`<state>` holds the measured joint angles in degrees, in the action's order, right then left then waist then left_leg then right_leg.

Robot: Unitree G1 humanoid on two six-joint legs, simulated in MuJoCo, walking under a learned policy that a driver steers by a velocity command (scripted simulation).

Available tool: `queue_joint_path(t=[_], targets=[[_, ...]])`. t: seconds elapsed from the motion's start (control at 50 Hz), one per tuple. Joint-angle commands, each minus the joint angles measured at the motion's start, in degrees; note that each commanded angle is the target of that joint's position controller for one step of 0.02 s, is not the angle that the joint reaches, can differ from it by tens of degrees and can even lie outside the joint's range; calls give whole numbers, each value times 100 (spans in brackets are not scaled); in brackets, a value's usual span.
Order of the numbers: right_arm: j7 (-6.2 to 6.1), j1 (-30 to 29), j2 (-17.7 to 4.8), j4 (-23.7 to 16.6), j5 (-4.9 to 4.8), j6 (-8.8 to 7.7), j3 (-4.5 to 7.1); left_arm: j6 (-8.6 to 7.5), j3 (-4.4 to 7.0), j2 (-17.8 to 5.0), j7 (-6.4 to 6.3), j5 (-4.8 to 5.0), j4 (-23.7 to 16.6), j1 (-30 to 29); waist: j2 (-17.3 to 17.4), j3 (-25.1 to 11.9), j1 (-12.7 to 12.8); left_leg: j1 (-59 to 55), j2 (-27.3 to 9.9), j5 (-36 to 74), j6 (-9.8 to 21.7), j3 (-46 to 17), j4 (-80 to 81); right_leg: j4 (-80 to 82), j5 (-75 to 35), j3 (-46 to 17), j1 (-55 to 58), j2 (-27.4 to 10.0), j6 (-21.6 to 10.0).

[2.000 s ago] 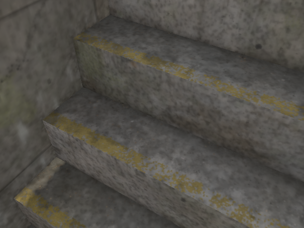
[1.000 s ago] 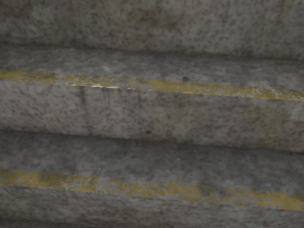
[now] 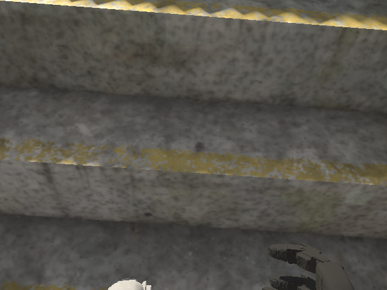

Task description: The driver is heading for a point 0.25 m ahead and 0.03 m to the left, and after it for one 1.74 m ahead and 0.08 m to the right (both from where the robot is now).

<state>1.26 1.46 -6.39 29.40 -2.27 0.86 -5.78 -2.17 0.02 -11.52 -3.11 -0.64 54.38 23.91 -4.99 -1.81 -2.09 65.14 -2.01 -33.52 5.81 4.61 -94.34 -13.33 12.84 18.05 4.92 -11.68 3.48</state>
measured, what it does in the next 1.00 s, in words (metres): climbs: right foot 0.22 m higher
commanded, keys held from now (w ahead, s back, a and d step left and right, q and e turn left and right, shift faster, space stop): q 0.58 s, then e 0.42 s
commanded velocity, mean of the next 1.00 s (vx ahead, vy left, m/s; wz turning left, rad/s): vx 0.12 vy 0.00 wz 0.30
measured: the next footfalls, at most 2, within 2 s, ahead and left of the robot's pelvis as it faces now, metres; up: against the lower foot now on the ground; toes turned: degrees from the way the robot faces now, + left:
right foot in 0.82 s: +0.38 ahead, +0.01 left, +0.44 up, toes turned +19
left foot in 1.32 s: +0.18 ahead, +0.30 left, +0.22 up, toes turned +4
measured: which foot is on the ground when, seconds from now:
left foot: down 0.00-0.84, up 0.86-1.00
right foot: down 0.00-0.00, up 0.02-0.80, down 0.82-1.00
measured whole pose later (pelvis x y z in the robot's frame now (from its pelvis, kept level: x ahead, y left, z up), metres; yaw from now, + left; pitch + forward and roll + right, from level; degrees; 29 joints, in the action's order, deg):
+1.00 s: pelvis +0.25 +0.09 +0.35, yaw +12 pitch -1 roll +0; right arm 2.0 8.7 -14.4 37.3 0.6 -0.3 0.4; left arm 2.2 0.7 -11.2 -3.9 -0.4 43.4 15.8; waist -0.8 -4.5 1.6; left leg 33.3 4.2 -6.2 -0.4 -5.8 -94.7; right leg -62.6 26.0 -4.4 -36.4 6.2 -4.1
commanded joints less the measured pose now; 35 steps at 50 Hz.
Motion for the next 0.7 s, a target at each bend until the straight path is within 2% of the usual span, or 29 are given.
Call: queue_joint_path(t=[0.02,0.04,0.06,0.08,0.1,0.12,0.14,0.16,0.18,0.2,0.22,0.24,0.26,0.28,0.3,0.32,0.38,0.4,0.42,0.46,0.5,0.52,0.54,0.56,0.58,0.62,0.64,0.68,0.7], targets=[[-134,1778,-1444,-95,250,-103,675,-489,365,-1896,335,302,-543,559,-381,-2459,-1095,-6929,642,72,997,-1324,2791,-2931,-10832,-1394,-3062,-705,-1456],[-253,3007,-2486,414,481,-19,1042,-620,447,-1913,537,522,-849,-494,1310,-3239,-1332,-7227,-358,-1060,1249,-4879,5782,-4779,-5509,-1619,-3209,240,-935],[-222,2857,-2427,893,626,-25,989,-525,412,-1219,688,270,-961,-1070,2562,-3268,-670,-6975,-649,-1172,1042,-6182,7325,-7131,-1692,-2447,-3924,1294,-766],[-103,2418,-1821,996,570,21,814,-482,243,-470,733,124,-1346,-1481,1850,-2596,-233,-6075,-687,-1488,651,-5237,6792,-8887,-1315,-2825,-4406,1273,-729],[-6,1771,-1356,1025,443,28,705,-438,90,-44,709,19,-1527,-1842,1142,-1623,38,-4729,-506,-1417,313,-4224,6141,-9488,-1396,-2694,-4813,1269,-879],[54,1238,-975,1074,291,-17,608,-390,-14,171,691,-144,-1671,-1851,682,-683,418,-3649,-320,-1178,26,-3401,5828,-9640,-1628,-2534,-5119,1148,-991],[68,819,-687,1118,277,-84,541,-342,-63,228,669,-197,-1770,-1786,600,-249,696,-3010,-183,-1071,-267,-2997,5822,-9874,-1786,-2521,-5292,1012,-1124],[62,647,-597,1217,317,-121,485,-313,-159,354,666,-186,-1879,-1665,804,-59,828,-2888,-140,-756,-467,-2972,6032,-10500,-1791,-2625,-5544,946,-1163],[61,573,-569,1208,293,-143,476,-274,-186,367,618,-130,-1829,-1391,756,67,910,-3005,-133,-199,-664,-2768,6108,-10603,-2002,-2640,-5845,901,-1122],[37,614,-587,1264,289,-118,473,-235,-203,380,523,-69,-1746,-1287,717,177,936,-3085,-108,144,-849,-2562,6059,-10678,-2173,-2628,-6126,867,-1033],[-14,750,-658,1229,365,-29,477,-172,-262,468,419,-4,-1765,-1278,776,287,879,-3208,-93,788,-1089,-2239,6123,-10479,-2060,-2542,-6501,835,-887],[-33,686,-722,1147,445,12,478,-83,-245,364,321,-3,-1689,-1214,721,286,873,-3052,-9,982,-1198,-1961,6144,-10488,-2183,-2384,-6509,862,-791],[-75,544,-876,977,503,40,490,11,-221,225,214,-87,-1745,-1275,882,317,856,-2757,94,1170,-1154,-1832,6294,-10512,-2360,-2067,-6463,976,-610],[-110,471,-873,921,613,96,440,93,-195,293,148,-137,-1698,-1184,1036,144,845,-2770,81,1316,-1056,-1955,6302,-11230,-2519,-1933,-6463,1066,-504],[-91,534,-883,915,649,59,430,100,-168,244,104,-201,-1722,-1152,1097,87,797,-2742,84,1246,-1012,-2027,6331,-11425,-2617,-1909,-6585,1054,-430],[-111,563,-982,920,648,61,435,133,-167,372,55,-244,-1822,-1171,1380,51,732,-2970,62,1321,-1061,-2238,6398,-11714,-2492,-1945,-6874,1043,-381],[-202,512,-1210,770,651,127,528,156,-164,430,-35,-260,-1923,-1321,1435,-51,478,-3769,48,1255,-1190,-2773,6677,-11987,-2216,-1982,-7457,1102,-285],[-271,720,-1191,762,648,110,568,106,-204,462,-36,-345,-1960,-1452,1416,-57,318,-4244,-31,1431,-1164,-2950,6793,-11784,-2179,-1925,-7712,1083,-252],[-338,750,-1177,687,617,103,592,80,-203,412,-46,-336,-1933,-1457,1382,-1,181,-4678,-98,1655,-1115,-3154,6836,-11562,-2195,-1952,-7938,1064,-210],[-418,1018,-1122,695,571,60,638,71,-198,441,-93,-206,-1869,-1740,1135,-25,-86,-5565,-334,2201,-967,-3510,6839,-11422,-1913,-2180,-8458,1071,-108],[-479,955,-1277,551,511,42,702,57,-206,429,-90,-106,-1853,-1621,1055,-158,-43,-6204,-434,2683,-846,-3694,6780,-11291,-1575,-2366,-8723,1085,4],[-527,971,-1235,492,570,63,705,24,-195,386,-86,-98,-1828,-1703,1060,-133,-104,-6426,-427,2886,-795,-3656,6846,-11457,-1410,-2341,-8875,1153,55],[-583,1189,-1294,525,628,143,705,47,-273,667,-93,-78,-2058,-1995,1201,-140,-183,-6549,-531,3925,-708,-3775,6911,-12200,-850,-2432,-9165,1253,123],[-646,1266,-1293,485,614,194,708,51,-302,694,-25,-79,-2157,-1979,1107,-108,-119,-6909,-566,4471,-513,-3822,6829,-12369,-598,-2505,-9440,1282,188],[-680,1413,-1305,495,527,257,730,50,-380,789,0,-93,-2308,-2112,1126,-164,-156,-7112,-479,4844,-459,-3705,6862,-12106,-199,-2404,-9588,1321,299],[-731,1251,-1207,476,523,313,639,-3,-459,797,48,-92,-2491,-2237,780,-268,-74,-7047,-493,5269,-285,-3304,6949,-12110,8,-2308,-9477,1376,378],[-762,1160,-1118,511,480,315,610,-28,-482,760,85,-25,-2596,-2262,691,-200,30,-6739,-529,5416,-222,-3080,7010,-11782,91,-2325,-9245,1370,389],[-800,1048,-1011,645,466,293,524,-23,-540,791,39,36,-2694,-2268,588,-169,163,-6240,-501,5765,-170,-2683,7199,-11226,140,-2295,-8729,1343,388],[-906,939,-1122,644,420,312,508,-10,-612,910,29,-27,-2931,-2403,656,-329,377,-6005,-689,6406,-219,-2582,7495,-10640,511,-2394,-8186,1147,225]])
Velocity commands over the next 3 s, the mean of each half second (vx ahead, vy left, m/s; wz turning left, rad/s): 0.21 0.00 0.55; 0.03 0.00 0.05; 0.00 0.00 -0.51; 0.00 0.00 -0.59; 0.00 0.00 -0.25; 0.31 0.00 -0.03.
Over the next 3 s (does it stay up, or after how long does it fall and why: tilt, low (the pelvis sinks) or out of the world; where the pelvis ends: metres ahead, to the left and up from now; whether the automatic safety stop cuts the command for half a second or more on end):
stays up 0.21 0.12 0.21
